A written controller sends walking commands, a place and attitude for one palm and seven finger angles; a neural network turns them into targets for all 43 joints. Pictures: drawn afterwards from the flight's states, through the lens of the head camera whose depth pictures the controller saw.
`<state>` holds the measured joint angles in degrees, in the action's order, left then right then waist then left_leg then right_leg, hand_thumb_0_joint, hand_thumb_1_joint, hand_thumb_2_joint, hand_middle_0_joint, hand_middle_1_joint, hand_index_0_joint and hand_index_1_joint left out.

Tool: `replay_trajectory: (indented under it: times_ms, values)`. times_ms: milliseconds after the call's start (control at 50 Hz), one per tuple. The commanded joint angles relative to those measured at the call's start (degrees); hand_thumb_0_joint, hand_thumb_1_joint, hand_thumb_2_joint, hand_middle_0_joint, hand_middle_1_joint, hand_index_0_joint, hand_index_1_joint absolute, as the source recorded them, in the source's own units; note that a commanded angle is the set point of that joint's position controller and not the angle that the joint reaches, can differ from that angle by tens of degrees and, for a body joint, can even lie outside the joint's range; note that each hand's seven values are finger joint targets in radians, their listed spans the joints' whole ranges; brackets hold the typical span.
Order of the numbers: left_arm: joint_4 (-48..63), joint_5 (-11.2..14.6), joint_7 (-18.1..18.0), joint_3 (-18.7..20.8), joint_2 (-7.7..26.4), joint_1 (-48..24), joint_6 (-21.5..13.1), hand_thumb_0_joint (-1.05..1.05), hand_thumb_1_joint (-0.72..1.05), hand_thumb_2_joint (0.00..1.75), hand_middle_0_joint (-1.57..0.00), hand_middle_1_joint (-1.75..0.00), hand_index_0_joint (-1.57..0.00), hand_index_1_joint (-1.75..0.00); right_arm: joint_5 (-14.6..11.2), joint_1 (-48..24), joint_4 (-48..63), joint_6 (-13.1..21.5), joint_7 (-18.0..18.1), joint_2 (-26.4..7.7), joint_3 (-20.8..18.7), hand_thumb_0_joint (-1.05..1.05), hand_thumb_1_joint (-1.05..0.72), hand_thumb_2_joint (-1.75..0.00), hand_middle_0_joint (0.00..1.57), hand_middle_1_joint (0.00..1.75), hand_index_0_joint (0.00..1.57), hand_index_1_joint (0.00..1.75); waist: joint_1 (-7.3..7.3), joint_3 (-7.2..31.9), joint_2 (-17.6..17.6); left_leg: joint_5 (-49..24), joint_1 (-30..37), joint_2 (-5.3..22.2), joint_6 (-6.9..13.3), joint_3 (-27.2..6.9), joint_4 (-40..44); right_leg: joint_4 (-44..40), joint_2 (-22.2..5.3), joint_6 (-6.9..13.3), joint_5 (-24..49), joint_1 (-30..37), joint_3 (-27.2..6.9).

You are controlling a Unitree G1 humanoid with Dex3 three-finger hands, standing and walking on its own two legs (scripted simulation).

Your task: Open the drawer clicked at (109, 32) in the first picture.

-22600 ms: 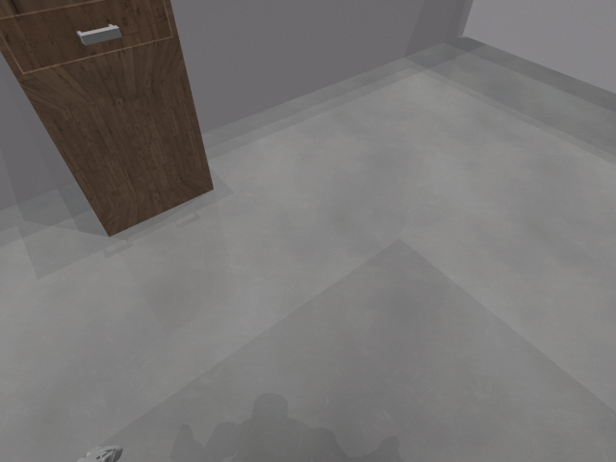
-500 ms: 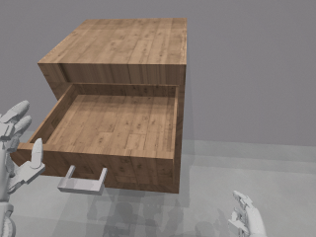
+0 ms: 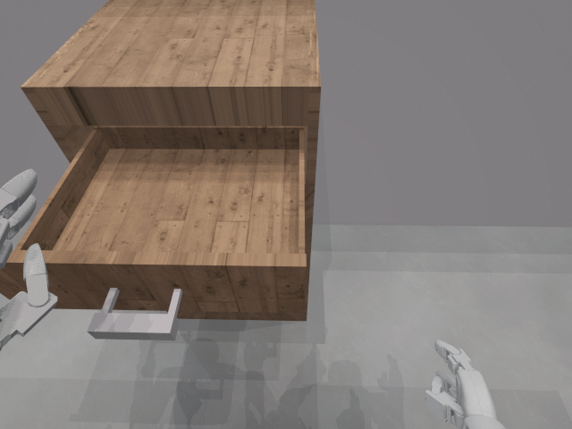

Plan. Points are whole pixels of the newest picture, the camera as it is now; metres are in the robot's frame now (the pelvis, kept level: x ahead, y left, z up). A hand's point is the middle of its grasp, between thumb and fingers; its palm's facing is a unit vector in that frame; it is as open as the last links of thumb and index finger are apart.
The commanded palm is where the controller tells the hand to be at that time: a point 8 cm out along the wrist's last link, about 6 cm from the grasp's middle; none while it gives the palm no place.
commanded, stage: step back with the hand held close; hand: left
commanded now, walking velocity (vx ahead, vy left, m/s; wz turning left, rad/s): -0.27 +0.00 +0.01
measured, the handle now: (140, 310) +0.26 +0.23 +0.02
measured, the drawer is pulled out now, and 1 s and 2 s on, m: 0.30 0.30 0.30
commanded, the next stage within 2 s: stop stepping back and stand still in 0.74 s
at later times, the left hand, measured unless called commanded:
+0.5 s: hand out of the picture +0.10 +0.25 +0.20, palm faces +0.43 -0.79 -0.44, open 7.4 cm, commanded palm +0.04 +0.31 +0.21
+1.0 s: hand out of the picture +0.02 +0.28 +0.19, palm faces +0.38 -0.81 -0.45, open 7.4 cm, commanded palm -0.06 +0.32 +0.21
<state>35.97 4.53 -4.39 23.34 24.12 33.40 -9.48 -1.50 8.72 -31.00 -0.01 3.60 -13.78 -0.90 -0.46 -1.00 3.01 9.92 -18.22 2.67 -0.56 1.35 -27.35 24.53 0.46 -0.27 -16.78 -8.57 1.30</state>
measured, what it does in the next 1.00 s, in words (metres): walks backwards: right foot, then left foot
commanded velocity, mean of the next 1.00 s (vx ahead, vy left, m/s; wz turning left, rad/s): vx -0.23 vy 0.00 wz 0.00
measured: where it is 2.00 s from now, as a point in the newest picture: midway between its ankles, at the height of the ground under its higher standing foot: outside the picture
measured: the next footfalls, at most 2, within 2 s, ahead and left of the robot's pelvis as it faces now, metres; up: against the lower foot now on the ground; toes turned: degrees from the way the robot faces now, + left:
right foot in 0.76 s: -0.14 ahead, -0.09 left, +0.00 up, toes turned -2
left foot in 0.96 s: -0.17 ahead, +0.15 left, +0.00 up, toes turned +4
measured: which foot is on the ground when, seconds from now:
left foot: down 0.00-0.76, up 0.78-0.94, down 0.96-1.00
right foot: down 0.00-0.56, up 0.58-0.74, down 0.76-1.00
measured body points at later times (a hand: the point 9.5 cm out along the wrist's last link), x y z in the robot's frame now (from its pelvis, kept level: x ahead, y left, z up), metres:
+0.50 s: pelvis -0.09 +0.02 -0.02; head -0.07 +0.03 +0.43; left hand +0.07 +0.30 +0.23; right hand +0.09 -0.20 -0.10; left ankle +0.03 +0.12 -0.73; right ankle -0.04 -0.12 -0.74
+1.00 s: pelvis -0.19 +0.04 -0.01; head -0.16 +0.07 +0.44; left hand -0.01 +0.32 +0.22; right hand -0.01 -0.20 -0.08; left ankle -0.15 +0.13 -0.74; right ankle -0.18 -0.09 -0.74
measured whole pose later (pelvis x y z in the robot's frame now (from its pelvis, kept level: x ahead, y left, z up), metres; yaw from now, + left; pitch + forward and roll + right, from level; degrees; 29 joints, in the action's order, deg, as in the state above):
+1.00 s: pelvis -0.19 +0.04 -0.01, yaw +1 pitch +2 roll -1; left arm 39.9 3.0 -8.6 26.1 25.2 32.6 -13.2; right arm -0.8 10.8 -33.6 4.6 2.7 -11.0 0.3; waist 1.3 -1.4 -2.2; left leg 13.2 -20.1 -0.4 2.3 2.0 -32.0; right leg 32.7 -0.9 -0.9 -16.5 -17.9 2.0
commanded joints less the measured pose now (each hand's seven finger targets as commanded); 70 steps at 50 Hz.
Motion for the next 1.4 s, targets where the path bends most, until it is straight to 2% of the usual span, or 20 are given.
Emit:
replay_trajectory:
  times_ms: [0, 280, 380, 440, 480, 540, 560, 720, 760, 780, 820, 860, 900, 940, 1000, 1120, 1180, 1240, 1280, 1380]
  values:
    - [13.7, 0.4, -2.4, 10.2, 10.9, 2.9, -3.6, 0.0, 0.9, 0.9, -0.2, -0.3, -0.2, -0.3, 0.0, -5.2, 10.3, 2.5, 0.7, -5.1, -2.3, 0.0, -0.9, -0.9, 0.2, 0.3, 0.2, 0.3, -0.49, 11.4, -0.3, -22.5, 10.8, 2.6, 2.2, -1.2, -0.4, -0.3, -3.2, -0.6, 22.5, -3.6, 0.0]
    - [16.2, -0.8, -4.2, 11.5, 10.5, -0.8, -7.5, 0.0, 0.9, 0.9, -0.2, -0.3, -0.2, -0.3, 0.3, -2.9, 10.1, 8.2, 0.1, -6.6, -2.6, 0.0, -0.9, -0.9, 0.2, 0.3, 0.2, 0.3, 0.14, 5.8, 6.5, 22.4, -12.9, 6.9, 4.0, -7.8, 10.3, 8.2, 0.5, -0.1, -3.9, -0.5, -0.2]
    - [16.6, -0.4, -5.0, 11.0, 11.0, -2.0, -7.7, 0.0, 0.9, 0.9, -0.2, -0.3, -0.2, -0.3, 0.5, -1.0, 7.8, 8.8, -0.1, -5.9, -2.9, 0.0, -0.9, -0.9, 0.2, 0.3, 0.2, 0.3, 1.3, 5.2, -5.4, 15.7, 1.5, 0.0, 0.4, -1.8, -7.4, -6.8, -6.9, 3.8, -16.2, -19.9, -8.7]
    - [14.2, -0.9, -6.0, 7.9, 8.3, -5.0, -6.3, 0.0, 0.9, 0.9, -0.2, -0.3, -0.2, -0.3, 0.9, -1.5, 5.2, 8.3, 0.0, -4.6, -2.2, 0.0, -0.9, -0.9, 0.2, 0.3, 0.2, 0.3, 2.08, 4.3, -11.5, 10.0, 6.4, -2.2, -0.2, -1.2, -16.7, -7.2, -13.1, 6.1, -6.9, -25.6, -9.1]
    - [15.3, -1.1, -6.3, 9.2, 10.2, -6.3, -5.9, 0.0, 0.9, 0.9, -0.2, -0.3, -0.2, -0.3, 0.9, -2.6, 5.6, 8.0, 0.5, -5.3, -2.2, 0.0, -0.9, -0.9, 0.2, 0.3, 0.2, 0.3, 2.07, 3.4, -5.6, 9.7, 5.6, 0.0, 0.4, -3.6, -7.6, -1.6, -9.6, 4.1, -4.4, -23.8, -5.7]
    - [17.4, -1.6, -6.1, 10.6, 10.0, -6.2, -7.5, 0.0, 0.9, 0.9, -0.2, -0.3, -0.2, -0.3, 1.0, -3.6, 8.1, 9.1, 0.5, -6.0, -1.9, 0.0, -0.9, -0.9, 0.2, 0.3, 0.2, 0.3, 0.98, 4.5, 15.6, 32.3, -15.2, 14.7, 6.5, -23.8, 19.6, 26.1, 3.4, -0.6, -12.2, -7.2, 0.4]
    - [17.4, -1.8, -6.1, 12.2, 11.3, -7.5, -8.0, 0.0, 0.9, 0.9, -0.2, -0.3, -0.2, -0.3, 1.4, -2.6, 7.5, 9.5, 0.3, -5.4, -2.4, 0.0, -0.9, -0.9, 0.2, 0.3, 0.2, 0.3, 1.04, 5.9, 13.5, 31.9, -17.6, 16.1, 7.9, -24.5, 21.7, 35.7, 4.2, -0.1, -13.7, -5.1, -1.2]
    - [17.8, 0.7, -3.8, 10.3, 10.5, -3.8, -9.3, 0.0, 0.9, 0.9, -0.2, -0.3, -0.2, -0.3, 1.4, -3.6, 5.0, 10.6, -2.4, -4.5, -1.7, 0.0, -0.9, -0.9, 0.2, 0.3, 0.2, 0.3, -0.38, 7.5, 7.6, 15.3, -7.7, 5.4, 1.5, -6.6, 5.8, -1.3, 0.7, 3.6, -8.3, -2.4, 0.3]
    - [17.2, 0.6, -4.2, 12.8, 15.0, -4.7, -10.1, 0.0, 0.9, 0.9, -0.2, -0.3, -0.2, -0.3, 0.7, -3.6, 4.2, 10.0, -2.0, -3.6, -1.5, 0.0, -0.9, -0.9, 0.2, 0.3, 0.2, 0.3, 0.0, 7.0, -13.5, 13.1, -2.0, -4.8, -3.3, 1.6, -27.9, -16.2, -20.4, 10.8, 1.3, -16.3, -21.3]
    - [15.5, 0.6, -4.4, 12.1, 14.0, -5.4, -8.5, 0.0, 0.9, 0.9, -0.2, -0.3, -0.2, -0.3, 0.2, -3.8, 3.1, 9.3, -2.1, -5.1, -2.9, 0.0, -0.9, -0.9, 0.2, 0.3, 0.2, 0.3, -0.58, 7.8, -18.2, 18.0, -5.9, -6.4, -3.0, -2.7, -42.5, -14.7, -23.1, 13.4, 5.6, -20.4, -23.2]
    - [10.8, -0.7, -4.1, 9.4, 8.5, -2.2, -6.6, 0.0, 0.9, 0.9, -0.2, -0.3, -0.2, -0.3, 1.1, -5.7, 3.9, 7.5, -1.1, -0.7, -1.1, 0.0, -0.9, -0.9, 0.2, 0.3, 0.2, 0.3, 1.47, 4.6, -14.1, 18.4, -12.3, -2.3, -2.6, -4.2, -38.2, -4.4, -18.0, 11.0, 29.8, -10.2, -10.3]
    - [9.9, -1.7, -4.9, 10.2, 9.0, -0.7, -6.4, 0.0, 0.9, 0.9, -0.2, -0.3, -0.2, -0.3, 1.0, -6.2, 5.3, 6.5, 0.1, -1.4, 0.0, 0.0, -0.9, -0.9, 0.2, 0.3, 0.2, 0.3, 1.56, 5.3, -10.7, 16.0, -7.6, -1.0, -0.9, -2.2, -17.1, 0.6, -14.2, 7.4, 36.0, -4.4, -6.8]
    - [11.2, -1.6, -5.5, 9.4, 8.1, 0.6, -6.2, 0.0, 0.9, 0.9, -0.2, -0.3, -0.2, -0.3, 0.9, -3.3, 5.2, 6.6, 0.5, -2.8, 0.0, 0.0, -0.9, -0.9, 0.2, 0.3, 0.2, 0.3, 2.32, 6.9, -3.3, 0.6, 1.3, -2.2, 0.1, 1.1, 6.7, 5.4, -9.3, 3.7, 27.8, -2.0, -3.8]
    - [18.3, -1.5, -5.9, 9.5, 10.1, -2.0, -7.2, 0.0, 0.9, 0.9, -0.2, -0.3, -0.2, -0.3, 0.8, -2.5, 6.8, 8.0, -0.1, -6.0, -2.1, 0.0, -0.9, -0.9, 0.2, 0.3, 0.2, 0.3, 0.29, 10.0, 5.1, -21.2, 9.6, 10.7, 4.1, -10.1, 5.9, 8.7, -3.7, -0.1, 6.4, -6.7, -1.1]
    - [23.1, -0.9, -5.2, 10.5, 11.1, 0.2, -6.8, 0.0, 0.9, 0.9, -0.2, -0.3, -0.2, -0.3, 1.8, -1.7, 7.1, 9.7, -1.1, -3.7, -1.2, 0.0, -0.9, -0.9, 0.2, 0.3, 0.2, 0.3, 1.11, 10.9, 12.5, -8.9, 7.9, 12.4, 4.9, -17.8, 12.7, 17.4, 0.3, -0.5, -11.8, -9.7, -0.4]
    - [18.1, -1.4, -6.1, 8.9, 9.0, 1.6, -4.6, 0.0, 0.9, 0.9, -0.2, -0.3, -0.2, -0.3, 1.0, -3.3, 5.9, 9.4, -1.7, -4.8, -1.0, 0.0, -0.9, -0.9, 0.2, 0.3, 0.2, 0.3, 1.73, 4.1, 9.8, 23.7, -5.7, 8.6, 3.7, -10.8, 17.0, 6.6, 1.7, 0.1, -6.2, 0.6, 3.6]
    - [14.2, -1.5, -5.8, 9.6, 10.2, -0.5, -3.7, 0.0, 0.9, 0.9, -0.2, -0.3, -0.2, -0.3, 1.1, -3.1, 5.7, 7.6, -1.0, -5.1, -1.5, 0.0, -0.9, -0.9, 0.2, 0.3, 0.2, 0.3, 1.92, 3.3, 5.7, 25.2, -7.4, 4.6, 1.8, -6.8, 12.4, -2.1, 1.0, 2.5, -7.2, 3.7, 3.6]
    - [11.8, -0.8, -5.5, 7.5, 8.4, -1.9, -2.3, 0.0, 0.9, 0.9, -0.2, -0.3, -0.2, -0.3, 0.7, -2.2, 5.7, 5.8, -0.4, -4.7, -2.5, 0.0, -0.9, -0.9, 0.2, 0.3, 0.2, 0.3, 2.25, 3.1, -11.3, 14.4, -0.3, -1.6, 0.4, -0.6, -12.4, -12.7, -10.6, 9.0, -24.0, -11.6, -14.4]
    - [11.6, -0.6, -5.9, 7.2, 8.1, -2.8, -2.1, 0.0, 0.9, 0.9, -0.2, -0.3, -0.2, -0.3, 0.8, -2.0, 4.3, 5.1, -0.7, -4.8, -2.0, 0.0, -0.9, -0.9, 0.2, 0.3, 0.2, 0.3, 2.17, 2.5, -11.9, 9.7, -5.5, -2.3, 0.5, -0.2, -24.7, -14.3, -17.1, 13.0, -16.3, -10.6, -21.3]
    - [12.2, -2.1, -6.6, 5.6, 8.5, -6.6, -3.6, 0.0, 0.9, 0.9, -0.2, -0.3, -0.2, -0.3, 1.1, -3.4, 4.6, 6.6, 0.7, -4.9, -1.2, 0.0, -0.9, -0.9, 0.2, 0.3, 0.2, 0.3, 2.18, -1.5, -2.7, 10.0, 5.6, 0.5, 2.8, -0.3, 2.4, -5.9, -9.8, 5.7, -12.5, -13.1, -7.3]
